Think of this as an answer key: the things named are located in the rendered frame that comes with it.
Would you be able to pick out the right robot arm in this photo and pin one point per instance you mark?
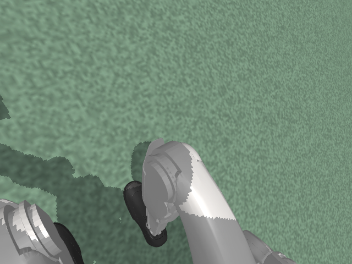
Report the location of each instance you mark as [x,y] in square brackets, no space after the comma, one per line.
[278,258]

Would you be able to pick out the right robot hand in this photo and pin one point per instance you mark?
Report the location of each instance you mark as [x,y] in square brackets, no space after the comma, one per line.
[260,250]

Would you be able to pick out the left robot foot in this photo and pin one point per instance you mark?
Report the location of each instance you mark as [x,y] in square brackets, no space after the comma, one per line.
[70,243]

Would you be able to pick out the right robot foot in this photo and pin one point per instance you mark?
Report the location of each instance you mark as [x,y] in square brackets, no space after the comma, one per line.
[133,199]

